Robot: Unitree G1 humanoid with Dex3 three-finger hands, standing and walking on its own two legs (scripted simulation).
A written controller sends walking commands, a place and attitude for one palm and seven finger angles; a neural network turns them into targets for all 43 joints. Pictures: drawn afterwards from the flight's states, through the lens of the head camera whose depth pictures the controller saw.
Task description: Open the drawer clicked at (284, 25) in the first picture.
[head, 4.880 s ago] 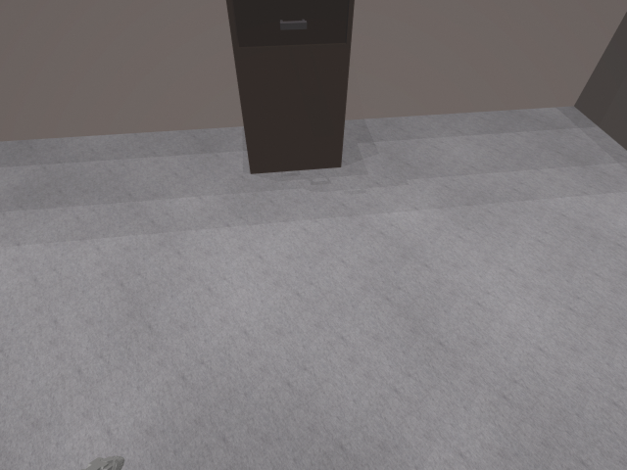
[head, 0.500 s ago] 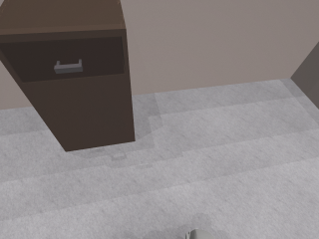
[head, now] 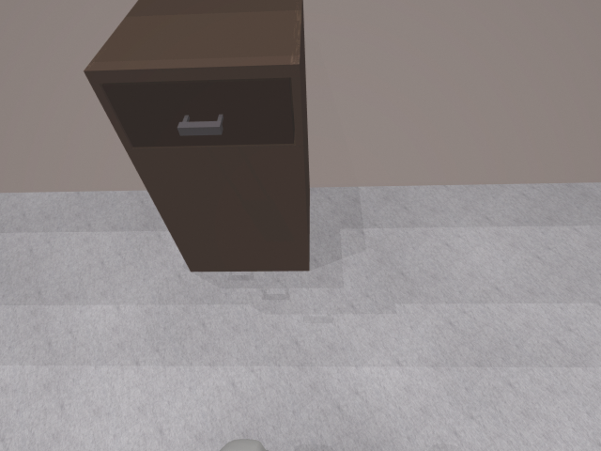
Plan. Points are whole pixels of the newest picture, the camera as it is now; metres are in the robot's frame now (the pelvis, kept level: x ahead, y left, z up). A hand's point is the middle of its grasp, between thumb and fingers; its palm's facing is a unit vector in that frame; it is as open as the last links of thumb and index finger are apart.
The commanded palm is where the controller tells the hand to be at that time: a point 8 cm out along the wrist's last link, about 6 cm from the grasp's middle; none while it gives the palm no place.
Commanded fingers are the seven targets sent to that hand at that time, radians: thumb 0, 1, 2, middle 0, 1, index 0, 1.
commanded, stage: take the last steps up to it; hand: left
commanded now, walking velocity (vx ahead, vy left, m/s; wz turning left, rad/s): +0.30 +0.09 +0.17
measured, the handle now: (202, 123) +0.80 +0.30 -0.05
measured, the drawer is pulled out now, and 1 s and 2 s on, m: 0.00 0.00 0.00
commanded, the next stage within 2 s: come to a stop and stand still in 0.90 s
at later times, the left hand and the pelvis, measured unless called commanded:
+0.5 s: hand out of the picture +0.12 +0.25 -0.17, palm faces +0.08 -0.98 -0.20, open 7.4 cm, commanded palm none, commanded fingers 0.00 0.90 0.90 -0.20 -0.30 -0.20 -0.30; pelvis +0.08 +0.06 +0.00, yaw +3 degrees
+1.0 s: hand (175, 388) +0.23 +0.25 -0.18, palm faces +0.14 -0.97 -0.18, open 7.3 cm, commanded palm none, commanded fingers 0.00 0.90 0.90 -0.20 -0.30 -0.20 -0.30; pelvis +0.24 +0.06 +0.00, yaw +4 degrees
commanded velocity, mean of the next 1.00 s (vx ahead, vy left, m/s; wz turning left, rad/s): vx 0.24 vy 0.03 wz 0.03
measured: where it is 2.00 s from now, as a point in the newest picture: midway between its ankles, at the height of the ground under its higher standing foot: (304, 441)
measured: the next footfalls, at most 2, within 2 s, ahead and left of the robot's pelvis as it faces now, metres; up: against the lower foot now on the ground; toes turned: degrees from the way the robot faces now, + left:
left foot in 0.18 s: +0.02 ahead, +0.15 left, +0.00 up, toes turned +8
right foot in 0.62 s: +0.27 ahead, -0.07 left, +0.00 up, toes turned -6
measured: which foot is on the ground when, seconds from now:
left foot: up 0.00-0.16, down 0.18-0.64, up 0.66-1.00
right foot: down 0.00-0.18, up 0.20-0.60, down 0.62-1.00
